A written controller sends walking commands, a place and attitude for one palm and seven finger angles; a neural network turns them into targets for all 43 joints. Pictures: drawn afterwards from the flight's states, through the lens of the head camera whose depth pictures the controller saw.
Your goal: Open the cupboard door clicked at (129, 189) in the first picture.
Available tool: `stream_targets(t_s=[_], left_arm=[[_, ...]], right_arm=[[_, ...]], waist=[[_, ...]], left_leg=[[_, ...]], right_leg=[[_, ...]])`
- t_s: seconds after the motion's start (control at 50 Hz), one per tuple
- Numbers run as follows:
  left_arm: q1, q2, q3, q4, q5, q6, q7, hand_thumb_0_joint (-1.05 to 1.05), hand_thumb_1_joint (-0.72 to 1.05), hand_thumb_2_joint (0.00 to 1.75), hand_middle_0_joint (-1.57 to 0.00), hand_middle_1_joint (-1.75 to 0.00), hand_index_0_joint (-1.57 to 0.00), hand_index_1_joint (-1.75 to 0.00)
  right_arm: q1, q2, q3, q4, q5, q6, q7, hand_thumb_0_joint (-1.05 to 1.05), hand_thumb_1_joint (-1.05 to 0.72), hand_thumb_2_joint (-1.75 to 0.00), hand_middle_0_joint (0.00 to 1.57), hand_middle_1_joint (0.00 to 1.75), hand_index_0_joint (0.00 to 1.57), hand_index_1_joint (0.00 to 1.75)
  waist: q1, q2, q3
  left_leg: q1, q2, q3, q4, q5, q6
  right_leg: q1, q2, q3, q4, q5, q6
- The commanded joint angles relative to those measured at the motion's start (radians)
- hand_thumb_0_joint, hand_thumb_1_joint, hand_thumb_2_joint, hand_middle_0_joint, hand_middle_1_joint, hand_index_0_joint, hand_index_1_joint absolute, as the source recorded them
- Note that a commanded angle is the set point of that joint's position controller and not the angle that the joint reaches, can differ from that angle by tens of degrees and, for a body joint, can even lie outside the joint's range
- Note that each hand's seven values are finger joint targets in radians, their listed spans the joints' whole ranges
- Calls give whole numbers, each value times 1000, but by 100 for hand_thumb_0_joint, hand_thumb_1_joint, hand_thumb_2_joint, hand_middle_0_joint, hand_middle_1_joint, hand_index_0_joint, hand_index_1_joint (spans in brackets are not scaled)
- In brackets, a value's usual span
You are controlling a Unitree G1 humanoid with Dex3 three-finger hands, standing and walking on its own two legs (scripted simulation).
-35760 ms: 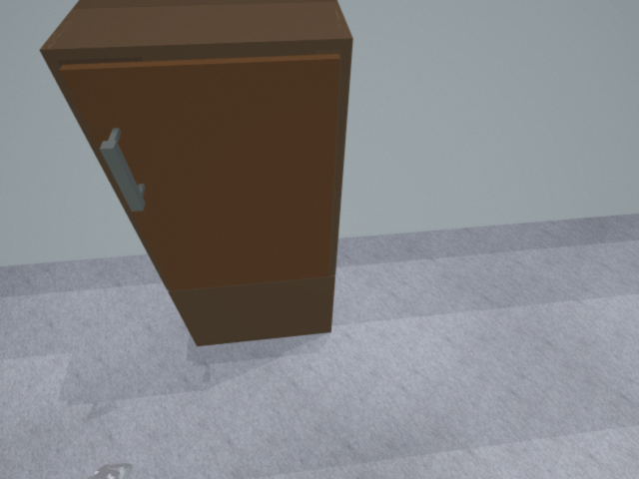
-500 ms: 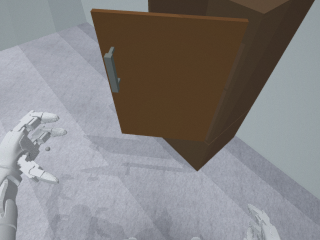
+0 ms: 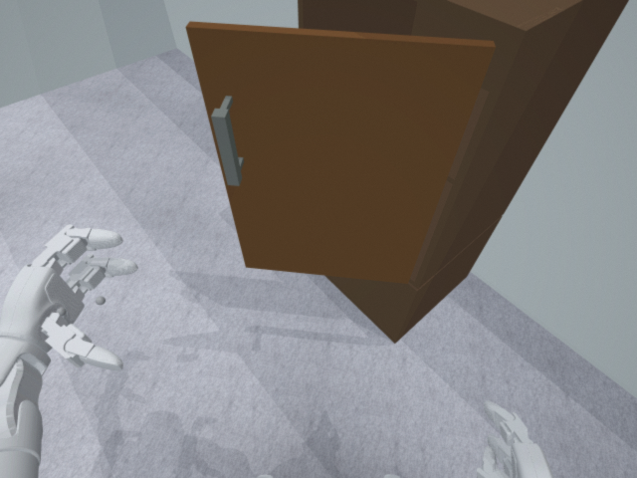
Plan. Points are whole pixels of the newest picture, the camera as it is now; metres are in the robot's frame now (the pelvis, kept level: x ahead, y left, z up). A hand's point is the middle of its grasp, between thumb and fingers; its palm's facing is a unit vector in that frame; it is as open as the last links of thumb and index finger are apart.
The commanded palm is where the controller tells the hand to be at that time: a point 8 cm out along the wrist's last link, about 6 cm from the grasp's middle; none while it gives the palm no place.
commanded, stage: move the hooked fingers beside the handle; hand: left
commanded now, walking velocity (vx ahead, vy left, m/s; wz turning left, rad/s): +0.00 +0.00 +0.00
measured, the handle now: (231, 142) +0.60 +0.18 +0.06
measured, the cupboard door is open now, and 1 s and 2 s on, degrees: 43 43 43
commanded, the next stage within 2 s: none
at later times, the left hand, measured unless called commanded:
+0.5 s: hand (134, 243) +0.37 +0.26 +0.08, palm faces -0.06 -1.00 -0.01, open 14.0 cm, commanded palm +0.35 +0.31 +0.08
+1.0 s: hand (160, 197) +0.46 +0.26 +0.07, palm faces -0.08 -1.00 +0.01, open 14.0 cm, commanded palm +0.45 +0.31 +0.07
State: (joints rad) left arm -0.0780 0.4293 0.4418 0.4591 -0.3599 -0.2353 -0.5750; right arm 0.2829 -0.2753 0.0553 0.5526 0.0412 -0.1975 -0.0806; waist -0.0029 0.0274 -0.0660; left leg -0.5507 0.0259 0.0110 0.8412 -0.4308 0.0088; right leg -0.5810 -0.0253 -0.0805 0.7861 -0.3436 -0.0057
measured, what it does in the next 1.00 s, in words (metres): stands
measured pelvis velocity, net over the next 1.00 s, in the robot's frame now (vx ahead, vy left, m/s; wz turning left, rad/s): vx -0.01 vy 0.01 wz -0.03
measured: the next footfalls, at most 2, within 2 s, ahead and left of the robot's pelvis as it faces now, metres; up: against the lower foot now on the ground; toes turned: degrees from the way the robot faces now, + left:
none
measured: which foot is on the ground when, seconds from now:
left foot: down 0.00-1.00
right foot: down 0.00-1.00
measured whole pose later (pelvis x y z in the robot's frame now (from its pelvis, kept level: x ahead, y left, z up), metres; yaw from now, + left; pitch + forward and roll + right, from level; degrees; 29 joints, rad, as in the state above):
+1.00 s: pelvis -0.01 +0.01 -0.02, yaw -2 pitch +18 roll -2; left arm -0.79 0.65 0.49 1.14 -0.18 -0.32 -0.56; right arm 0.37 -0.30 0.05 0.59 0.02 -0.01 -0.06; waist -0.13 0.00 -0.07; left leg -0.81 0.04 0.02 0.96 -0.46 0.02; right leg -0.83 -0.01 -0.06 0.87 -0.34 0.00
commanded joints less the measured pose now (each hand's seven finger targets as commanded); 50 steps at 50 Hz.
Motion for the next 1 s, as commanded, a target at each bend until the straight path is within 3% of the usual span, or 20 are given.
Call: stream_targets(t_s=[0.0,0.02,0.08,0.14,0.22,0.28,0.4,0.42,0.48,0.52,0.54,0.56,0.72,0.74,0.76,0.84,0.88,0.9,0.94,0.98], left_arm=[[-296,268,72,-174,-24,-62,4,0,-50,30,-30,-120,-30,-120],[-356,268,57,-156,-25,-63,3,0,-50,30,-30,-120,-30,-120],[-462,287,50,-88,0,-73,4,0,-50,30,-30,-120,-30,-120],[-545,300,30,-95,18,-88,4,0,-50,30,-30,-120,-30,-120],[-509,344,79,27,22,-77,12,0,-50,30,-30,-120,-30,-120],[-557,340,66,61,34,-73,16,0,-50,30,-30,-120,-30,-120],[-622,372,86,107,47,-102,23,0,-50,30,-30,-120,-30,-120],[-629,402,108,112,46,-109,22,0,-50,30,-30,-120,-30,-120],[-674,379,81,160,54,-114,15,0,-50,30,-30,-120,-30,-120],[-712,409,98,214,54,-118,13,0,-50,30,-30,-120,-30,-120],[-754,434,103,206,66,-125,10,0,-50,30,-30,-120,-30,-120],[-765,415,84,233,71,-125,7,0,-50,30,-30,-120,-30,-120],[-1005,488,76,382,109,-162,-4,0,-50,30,-30,-120,-30,-120],[-992,509,94,393,116,-164,-4,0,-50,30,-30,-120,-30,-120],[-1009,479,61,401,123,-162,-6,0,-50,30,-30,-120,-30,-120],[-1042,530,95,459,134,-148,3,0,-50,30,-30,-120,-30,-120],[-1045,515,83,464,145,-144,11,0,-50,30,-30,-120,-30,-120],[-1040,521,89,491,147,-138,17,0,-50,30,-30,-120,-30,-120],[-1101,563,105,488,157,-141,25,0,-50,30,-30,-120,-30,-120],[-1144,556,86,480,176,-149,35,0,-50,30,-30,-120,-30,-120]], right_arm=[[-16,-156,-67,-127,7,-51,-24,0,-90,-90,20,30,20,30],[-13,-160,-64,-119,4,-48,-27,0,-90,-90,20,30,20,30],[-3,-159,-63,-104,7,-43,-37,0,-90,-90,20,30,20,30],[8,-159,-64,-97,4,-41,-36,0,-90,-90,20,30,20,30],[27,-168,-62,-96,-1,-23,-27,0,-90,-90,20,30,20,30],[31,-168,-65,-102,2,-6,-18,0,-90,-90,20,30,20,30],[74,-175,-75,-100,-2,23,-6,0,-90,-90,20,30,20,30],[82,-179,-77,-99,-3,29,-6,0,-90,-90,20,30,20,30],[96,-179,-78,-87,-1,44,-4,0,-90,-90,20,30,20,30],[106,-187,-77,-81,-3,55,-5,0,-90,-90,20,30,20,30],[112,-189,-80,-75,-2,61,-6,0,-90,-90,20,30,20,30],[116,-186,-78,-74,-3,66,-6,0,-90,-90,20,30,20,30],[160,-198,-75,-33,-8,104,-9,0,-90,-90,20,30,20,30],[170,-199,-76,-35,-11,111,-8,0,-90,-90,20,30,20,30],[170,-197,-74,-35,-10,115,-6,0,-90,-90,20,30,20,30],[197,-205,-75,-28,-16,140,1,0,-90,-90,20,30,20,30],[204,-201,-76,-33,-17,150,7,0,-90,-90,20,30,20,30],[212,-204,-76,-32,-18,158,8,0,-90,-90,20,30,20,30],[222,-208,-74,-32,-20,170,9,0,-90,-90,20,30,20,30],[229,-206,-74,-29,-23,178,11,0,-90,-90,20,30,20,30]], waist=[[-21,33,-209],[-31,10,-186],[-42,43,-201],[-37,92,-285],[-16,33,-281],[-22,70,-282],[-28,62,-334],[-24,48,-347],[-46,50,-335],[-51,8,-302],[-55,36,-335],[-59,49,-337],[-101,73,-356],[-88,79,-394],[-99,111,-403],[-101,78,-417],[-103,102,-431],[-109,63,-415],[-117,78,-433],[-127,114,-433]], left_leg=[[59,-27,-31,-135,232,5],[48,-28,-29,-126,215,7],[42,-29,-32,-129,168,6],[89,-30,-39,-122,220,4],[35,-28,-38,-115,253,2],[18,-29,-26,-117,241,1],[16,-25,-22,-101,280,3],[15,-23,-23,-92,305,5],[-3,-24,-15,-91,279,9],[-38,-21,-19,-87,253,13],[-31,-22,-18,-85,259,14],[-26,-23,-16,-83,254,14],[-47,-17,-28,-40,243,19],[-36,-15,-33,-40,261,16],[-15,-15,-33,-36,277,14],[-39,-9,-37,-19,317,16],[-34,-10,-32,-13,329,15],[-54,-7,-33,-13,320,17],[-66,-6,-31,-5,321,19],[-44,-4,-40,-3,330,16]], right_leg=[[133,40,35,-86,156,-19],[123,42,43,-90,141,-20],[99,35,49,-92,85,-19],[115,35,48,-73,132,-26],[144,38,44,-58,171,-28],[130,33,49,-58,172,-24],[137,39,52,-41,216,-23],[154,43,55,-34,238,-27],[129,42,60,-41,228,-19],[123,45,61,-41,206,-22],[127,42,67,-38,214,-20],[113,43,66,-37,208,-20],[42,49,69,-11,184,-23],[48,48,65,-4,194,-23],[21,49,61,1,201,-23],[18,52,55,16,234,-20],[11,52,56,18,245,-18],[8,54,53,17,240,-16],[12,56,59,23,247,-15],[-18,56,54,24,236,-15]])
